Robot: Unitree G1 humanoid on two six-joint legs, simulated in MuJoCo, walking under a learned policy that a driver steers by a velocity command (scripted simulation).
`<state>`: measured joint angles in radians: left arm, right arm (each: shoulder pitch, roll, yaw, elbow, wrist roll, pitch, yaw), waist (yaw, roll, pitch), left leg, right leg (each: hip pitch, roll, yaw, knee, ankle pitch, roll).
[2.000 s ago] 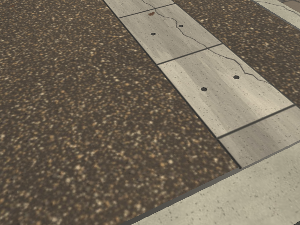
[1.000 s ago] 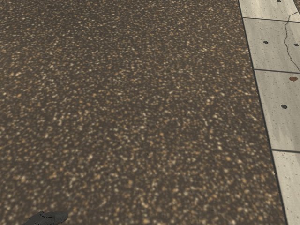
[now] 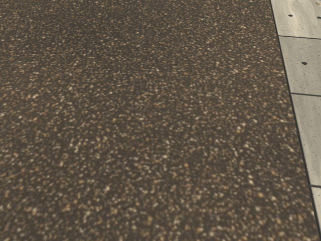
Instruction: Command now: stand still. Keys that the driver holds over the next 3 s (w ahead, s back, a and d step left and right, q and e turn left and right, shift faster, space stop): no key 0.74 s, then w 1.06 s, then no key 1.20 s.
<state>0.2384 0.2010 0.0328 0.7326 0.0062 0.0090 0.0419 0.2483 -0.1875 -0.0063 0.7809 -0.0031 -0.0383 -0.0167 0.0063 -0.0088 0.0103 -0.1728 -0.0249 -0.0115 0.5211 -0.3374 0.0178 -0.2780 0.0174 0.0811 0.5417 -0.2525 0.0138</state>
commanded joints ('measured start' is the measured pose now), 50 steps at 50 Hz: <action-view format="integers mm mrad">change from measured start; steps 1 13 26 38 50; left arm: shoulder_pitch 1 10 33 69 91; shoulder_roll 94 102 109 89 96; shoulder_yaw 24 25 20 4 15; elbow -53 17 139 256 273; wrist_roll -1 -1 -3 -5 -33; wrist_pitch -7 1 2 3 -103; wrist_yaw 7 16 21 19 -50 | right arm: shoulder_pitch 10 33 71 132 107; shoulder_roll -96 -106 -112 -93 -214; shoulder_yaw -23 -20 -12 2 -50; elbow -44 21 114 204 162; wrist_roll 0 1 1 0 43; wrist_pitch -12 -10 -3 4 -20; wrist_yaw -2 -6 -10 -11 -2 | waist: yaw -1 -5 -10 -12 45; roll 9 9 7 18 94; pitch -30 -10 17 8 91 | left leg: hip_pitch -66 -66 -62 -43 -133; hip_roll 67 64 61 54 196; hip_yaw -67 -58 -51 -45 -151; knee -108 -138 -177 -217 -288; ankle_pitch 230 204 168 50 -90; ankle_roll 43 45 48 50 165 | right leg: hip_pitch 88 100 104 112 151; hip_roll -44 -42 -38 -18 17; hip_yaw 46 46 42 16 -191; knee -44 -65 -104 -131 -47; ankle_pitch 248 244 217 108 40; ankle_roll -39 -33 -28 -27 -56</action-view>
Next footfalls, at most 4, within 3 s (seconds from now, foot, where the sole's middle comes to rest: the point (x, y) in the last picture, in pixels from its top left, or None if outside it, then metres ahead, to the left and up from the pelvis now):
1.04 right None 0.11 -0.14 -0.77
1.54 left None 0.50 0.08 -0.77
2.02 right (200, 189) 0.76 -0.15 -0.77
2.34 left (146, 203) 0.69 0.10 -0.77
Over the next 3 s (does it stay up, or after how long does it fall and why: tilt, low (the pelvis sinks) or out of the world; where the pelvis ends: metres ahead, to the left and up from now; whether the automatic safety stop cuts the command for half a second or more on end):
stays up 0.69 -0.03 0.00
